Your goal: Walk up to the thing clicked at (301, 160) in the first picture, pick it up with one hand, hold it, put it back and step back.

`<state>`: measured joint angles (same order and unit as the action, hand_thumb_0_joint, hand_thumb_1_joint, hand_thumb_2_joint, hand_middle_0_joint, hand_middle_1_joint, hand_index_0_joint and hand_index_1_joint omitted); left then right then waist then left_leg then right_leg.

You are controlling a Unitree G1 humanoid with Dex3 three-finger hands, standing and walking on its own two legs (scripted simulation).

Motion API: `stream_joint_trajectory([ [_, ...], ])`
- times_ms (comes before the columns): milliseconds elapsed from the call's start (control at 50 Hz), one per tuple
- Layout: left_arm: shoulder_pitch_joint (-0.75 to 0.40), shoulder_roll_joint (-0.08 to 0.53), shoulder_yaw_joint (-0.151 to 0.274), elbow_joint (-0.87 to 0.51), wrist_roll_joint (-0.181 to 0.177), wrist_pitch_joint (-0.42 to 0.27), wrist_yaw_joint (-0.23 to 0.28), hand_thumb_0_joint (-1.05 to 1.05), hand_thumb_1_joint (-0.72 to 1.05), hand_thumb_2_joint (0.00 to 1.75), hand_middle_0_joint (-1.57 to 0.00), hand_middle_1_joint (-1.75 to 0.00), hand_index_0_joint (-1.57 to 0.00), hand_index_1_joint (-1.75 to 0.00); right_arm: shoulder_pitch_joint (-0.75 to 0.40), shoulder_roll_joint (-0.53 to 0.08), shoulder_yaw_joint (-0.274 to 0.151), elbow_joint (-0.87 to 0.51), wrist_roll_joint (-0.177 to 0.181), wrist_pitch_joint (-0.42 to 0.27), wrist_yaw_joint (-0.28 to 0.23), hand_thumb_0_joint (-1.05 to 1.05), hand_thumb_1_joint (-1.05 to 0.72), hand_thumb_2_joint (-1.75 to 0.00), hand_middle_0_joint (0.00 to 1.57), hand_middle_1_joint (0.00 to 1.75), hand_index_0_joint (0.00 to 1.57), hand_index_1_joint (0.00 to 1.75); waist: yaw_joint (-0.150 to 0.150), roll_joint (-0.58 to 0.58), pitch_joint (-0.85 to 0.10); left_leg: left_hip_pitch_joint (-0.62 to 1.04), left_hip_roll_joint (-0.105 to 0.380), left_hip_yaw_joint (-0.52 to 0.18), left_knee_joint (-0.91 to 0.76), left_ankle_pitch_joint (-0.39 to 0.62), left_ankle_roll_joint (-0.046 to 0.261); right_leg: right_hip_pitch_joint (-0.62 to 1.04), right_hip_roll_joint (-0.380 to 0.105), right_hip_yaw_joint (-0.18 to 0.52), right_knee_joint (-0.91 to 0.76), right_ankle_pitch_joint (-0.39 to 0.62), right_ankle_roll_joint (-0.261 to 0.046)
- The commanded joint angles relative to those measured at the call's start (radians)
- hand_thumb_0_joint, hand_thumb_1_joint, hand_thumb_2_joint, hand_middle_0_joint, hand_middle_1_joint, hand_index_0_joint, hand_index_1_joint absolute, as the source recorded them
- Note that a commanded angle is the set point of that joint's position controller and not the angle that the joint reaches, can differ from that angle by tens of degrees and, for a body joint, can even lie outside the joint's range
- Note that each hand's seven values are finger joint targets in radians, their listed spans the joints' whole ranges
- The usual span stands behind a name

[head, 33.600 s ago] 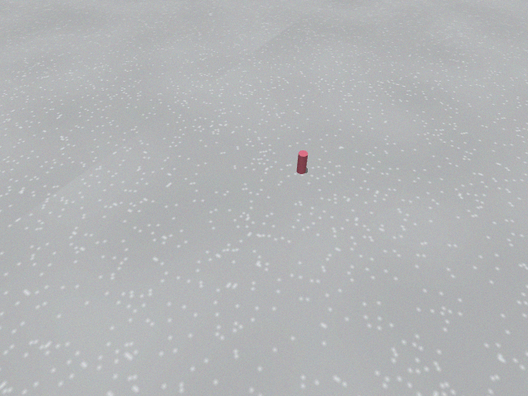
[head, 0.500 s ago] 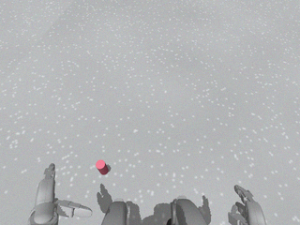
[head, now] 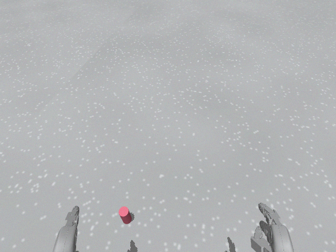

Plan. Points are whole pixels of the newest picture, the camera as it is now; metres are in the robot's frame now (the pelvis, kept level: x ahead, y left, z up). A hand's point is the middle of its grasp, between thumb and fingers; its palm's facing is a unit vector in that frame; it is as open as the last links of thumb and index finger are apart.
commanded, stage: home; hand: left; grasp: from above
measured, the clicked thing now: (125, 215) +0.42 +0.24 -0.65
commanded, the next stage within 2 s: stand in 1.38 s
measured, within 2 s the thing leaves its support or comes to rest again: neither
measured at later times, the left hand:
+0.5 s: hand (98, 247) +0.16 +0.17 -0.05, palm faces +0.11 -0.95 -0.28, open 17.7 cm
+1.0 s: hand (97, 245) +0.16 +0.18 -0.05, palm faces +0.11 -0.95 -0.28, open 17.6 cm
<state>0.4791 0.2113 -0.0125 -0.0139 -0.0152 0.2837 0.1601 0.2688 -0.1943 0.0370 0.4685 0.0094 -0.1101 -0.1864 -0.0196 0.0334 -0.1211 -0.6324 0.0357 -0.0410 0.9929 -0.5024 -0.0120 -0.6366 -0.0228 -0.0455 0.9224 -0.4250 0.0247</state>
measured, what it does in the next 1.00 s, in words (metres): stands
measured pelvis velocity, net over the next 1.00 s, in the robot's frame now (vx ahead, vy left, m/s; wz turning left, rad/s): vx -0.01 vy -0.01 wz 0.00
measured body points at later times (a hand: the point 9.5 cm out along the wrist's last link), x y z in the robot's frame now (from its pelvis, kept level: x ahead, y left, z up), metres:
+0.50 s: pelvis -0.01 -0.01 +0.00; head +0.01 +0.00 +0.45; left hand +0.15 +0.22 -0.03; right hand +0.15 -0.25 -0.07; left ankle +0.00 +0.12 -0.68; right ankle +0.02 -0.14 -0.68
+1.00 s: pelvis -0.01 -0.01 +0.00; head +0.01 +0.00 +0.45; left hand +0.15 +0.22 -0.03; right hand +0.16 -0.25 -0.07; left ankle +0.00 +0.12 -0.68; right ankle +0.02 -0.14 -0.68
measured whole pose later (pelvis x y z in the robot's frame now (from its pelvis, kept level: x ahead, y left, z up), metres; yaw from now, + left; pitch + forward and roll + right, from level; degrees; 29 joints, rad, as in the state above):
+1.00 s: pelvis -0.01 -0.01 +0.00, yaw +0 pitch +7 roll -2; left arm 0.46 0.21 -0.01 0.01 -0.01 0.26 0.14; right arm 0.28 -0.20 0.03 0.51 0.01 -0.14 -0.18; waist -0.02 0.03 -0.10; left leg -0.61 0.04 -0.04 0.97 -0.48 -0.02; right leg -0.61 -0.02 -0.05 0.90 -0.41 0.02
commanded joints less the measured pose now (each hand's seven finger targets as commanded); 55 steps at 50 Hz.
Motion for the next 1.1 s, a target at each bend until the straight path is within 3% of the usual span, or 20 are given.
stream_joint_trajectory([
  [0, -0.072, 0.1, 0.052, -0.224, 0.019, -0.067, 0.006, 0.0, -0.61, 0.02, -0.04, -0.05, -0.04, -0.05, -0.034, -0.131, -0.063, -0.132, -0.004, -0.065, -0.011, 0.0, -0.9, -0.9, 0.2, 0.3, 0.2, 0.3, -0.019, 0.052, -0.126, 0.088, -0.024, 0.014, -0.195, 0.276, 0.002, 0.119, 0.044, -0.028, -0.117, 0.19, -0.037],
  [120, -0.046, 0.089, 0.046, -0.178, 0.015, -0.065, 0.002, 0.0, -0.61, 0.01, -0.04, -0.04, -0.04, -0.04, -0.052, -0.129, -0.056, -0.125, -0.002, -0.07, -0.008, 0.0, -0.9, -0.9, 0.2, 0.3, 0.2, 0.3, -0.009, 0.016, -0.068, 0.058, -0.028, 0.015, -0.211, 0.209, 0.01, 0.117, 0.043, -0.032, -0.152, 0.141, -0.033],
  [180, -0.015, 0.092, 0.064, -0.151, 0.013, -0.065, 0.001, 0.0, -0.61, 0.01, -0.04, -0.04, -0.04, -0.04, -0.056, -0.125, -0.056, -0.125, -0.002, -0.071, -0.004, 0.0, -0.9, -0.9, 0.2, 0.3, 0.2, 0.3, 0.002, 0.0, -0.04, 0.032, -0.032, 0.019, -0.215, 0.184, 0.013, 0.113, 0.042, -0.034, -0.162, 0.12, -0.031],
  [340, -0.039, 0.098, 0.067, -0.174, 0.016, -0.076, -0.008, 0.0, -0.61, 0.02, -0.04, -0.05, -0.04, -0.05, -0.056, -0.128, -0.064, -0.136, -0.003, -0.072, -0.004, 0.0, -0.9, -0.9, 0.2, 0.3, 0.2, 0.3, -0.009, -0.019, -0.111, 0.06, -0.037, 0.039, -0.182, 0.237, 0.018, 0.146, 0.036, -0.013, -0.167, 0.184, -0.025],
  [460, -0.068, 0.092, 0.054, -0.179, 0.014, -0.08, -0.008, 0.0, -0.6, 0.03, -0.04, -0.05, -0.04, -0.05, -0.066, -0.13, -0.06, -0.128, -0.001, -0.079, -0.003, 0.0, -0.9, -0.9, 0.2, 0.3, 0.2, 0.3, -0.01, -0.014, -0.046, 0.033, -0.037, 0.033, -0.217, 0.118, 0.021, 0.114, 0.034, -0.016, -0.186, 0.071, -0.028],
  [640, -0.041, 0.098, 0.064, -0.171, 0.013, -0.081, -0.011, 0.0, -0.57, 0.04, -0.05, -0.05, -0.05, -0.05, -0.066, -0.128, -0.06, -0.127, -0.001, -0.087, -0.002, 0.0, -0.9, -0.9, 0.2, 0.3, 0.2, 0.3, -0.004, -0.025, -0.046, 0.026, -0.04, 0.038, -0.208, 0.109, 0.023, 0.113, 0.032, -0.016, -0.195, 0.061, -0.024],
  [780, -0.053, 0.091, 0.058, -0.186, 0.016, -0.084, -0.011, 0.0, -0.57, 0.05, -0.05, -0.05, -0.05, -0.05, -0.058, -0.13, -0.062, -0.118, -0.002, -0.092, -0.002, 0.0, -0.9, -0.9, 0.2, 0.3, 0.2, 0.3, -0.007, 0.024, -0.089, 0.06, -0.029, 0.025, -0.215, 0.171, 0.013, 0.121, 0.04, -0.023, -0.156, 0.116, -0.033],
  [1000, -0.043, 0.088, 0.059, -0.167, 0.014, -0.083, -0.013, 0.0, -0.57, 0.05, -0.05, -0.05, -0.05, -0.05, -0.066, -0.129, -0.062, -0.12, -0.002, -0.091, -0.004, 0.0, -0.9, -0.9, 0.2, 0.3, 0.2, 0.3, 0.0, -0.017, -0.054, 0.034, -0.036, 0.034, -0.203, 0.163, 0.019, 0.119, 0.034, -0.019, -0.174, 0.109, -0.029],
  [1080, -0.035, 0.087, 0.062, -0.18, 0.015, -0.082, -0.014, 0.0, -0.57, 0.04, -0.05, -0.05, -0.05, -0.05, -0.05, -0.128, -0.065, -0.114, -0.003, -0.091, -0.004, 0.0, -0.9, -0.9, 0.2, 0.3, 0.2, 0.3, -0.007, -0.002, -0.089, 0.062, -0.03, 0.03, -0.198, 0.219, 0.015, 0.128, 0.038, -0.023, -0.155, 0.16, -0.03],
])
